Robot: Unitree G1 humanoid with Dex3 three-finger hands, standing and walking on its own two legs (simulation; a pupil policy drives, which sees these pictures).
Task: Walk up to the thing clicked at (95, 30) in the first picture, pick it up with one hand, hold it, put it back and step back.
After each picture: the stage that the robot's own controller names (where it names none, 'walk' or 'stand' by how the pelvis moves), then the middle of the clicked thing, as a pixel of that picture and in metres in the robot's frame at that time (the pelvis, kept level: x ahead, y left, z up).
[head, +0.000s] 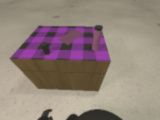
stand; (96, 39) +0.74 +0.00 +0.07
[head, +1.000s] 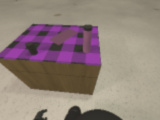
rise first; (87, 40) +0.64 +0.10 +0.10
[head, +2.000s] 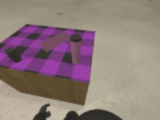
stand; (76, 50) +0.49 +0.15 +0.10
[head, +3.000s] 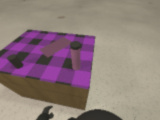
stand; (76, 57) +0.46 +0.15 +0.07
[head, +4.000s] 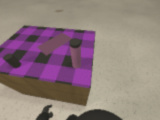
stand; (76, 55) +0.45 +0.14 +0.07
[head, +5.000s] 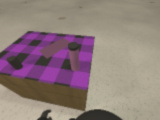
stand; (74, 58) +0.45 +0.16 +0.07
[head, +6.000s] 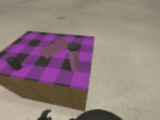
stand; (74, 58) +0.45 +0.16 +0.07
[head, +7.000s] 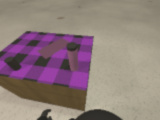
rise first; (73, 58) +0.45 +0.17 +0.07
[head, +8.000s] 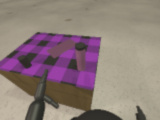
rise first; (80, 58) +0.46 +0.13 +0.07
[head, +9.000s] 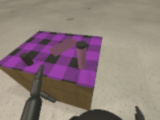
go down; (81, 56) +0.47 +0.14 +0.07
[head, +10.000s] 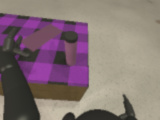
go down; (71, 51) +0.45 +0.12 +0.10
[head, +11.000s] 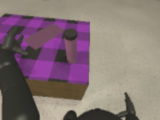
approach; (71, 49) +0.46 +0.13 +0.11
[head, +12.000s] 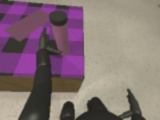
close in; (61, 38) +0.48 +0.14 +0.15
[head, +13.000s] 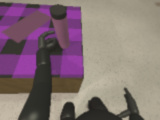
close; (62, 31) +0.54 +0.13 +0.16
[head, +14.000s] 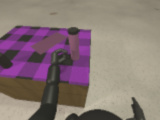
lift; (74, 45) +0.53 +0.13 +0.13
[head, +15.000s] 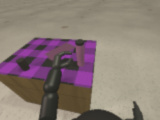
close; (80, 54) +0.54 +0.13 +0.09
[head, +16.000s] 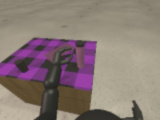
close; (80, 55) +0.53 +0.12 +0.08
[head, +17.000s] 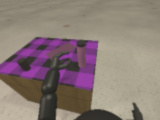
stand; (81, 55) +0.53 +0.12 +0.08
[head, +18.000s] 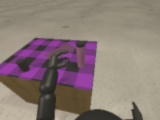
close; (80, 55) +0.53 +0.12 +0.08
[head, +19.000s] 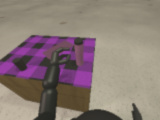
stand; (79, 53) +0.53 +0.13 +0.08
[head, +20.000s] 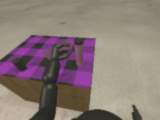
stand; (79, 53) +0.53 +0.13 +0.08
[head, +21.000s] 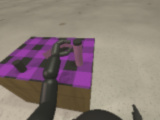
stand; (78, 53) +0.53 +0.13 +0.08
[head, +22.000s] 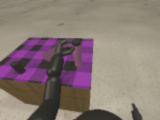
stand; (77, 54) +0.53 +0.13 +0.08
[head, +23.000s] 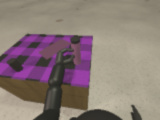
crouch; (76, 52) +0.53 +0.14 +0.08
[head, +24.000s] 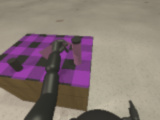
crouch; (77, 52) +0.53 +0.13 +0.08
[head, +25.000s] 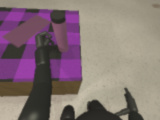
lower; (61, 35) +0.54 +0.14 +0.13
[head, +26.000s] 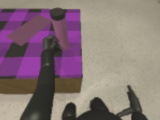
lower; (61, 32) +0.55 +0.14 +0.14
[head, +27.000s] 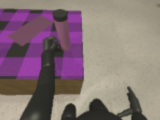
lower; (63, 33) +0.54 +0.13 +0.14
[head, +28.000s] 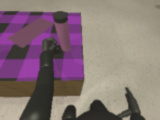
lower; (63, 35) +0.54 +0.13 +0.14
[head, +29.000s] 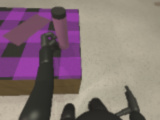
loosen; (61, 32) +0.55 +0.13 +0.15
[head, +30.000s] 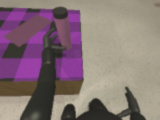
withdraw; (64, 32) +0.55 +0.12 +0.15
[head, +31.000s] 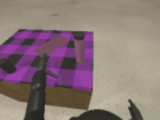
sink last; (79, 49) +0.51 +0.10 +0.11
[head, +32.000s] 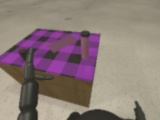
walk; (85, 46) +0.58 +0.11 +0.10
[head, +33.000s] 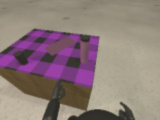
stand; (84, 50) +0.54 +0.10 +0.08
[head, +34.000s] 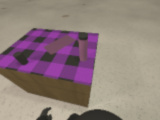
walk; (83, 48) +0.55 +0.10 +0.08
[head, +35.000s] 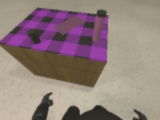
walk; (98, 27) +0.72 +0.01 +0.10
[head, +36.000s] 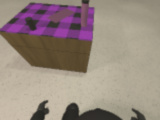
walk; (84, 14) +0.95 +0.15 +0.09
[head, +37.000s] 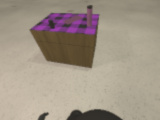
stand; (89, 16) +1.23 +0.14 +0.09
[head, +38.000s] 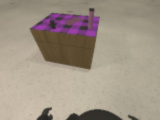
stand; (91, 18) +1.23 +0.10 +0.07
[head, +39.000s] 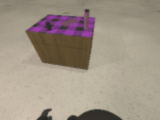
stand; (86, 19) +1.23 +0.13 +0.07
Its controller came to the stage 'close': yes
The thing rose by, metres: 0.00
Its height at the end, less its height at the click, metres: +0.00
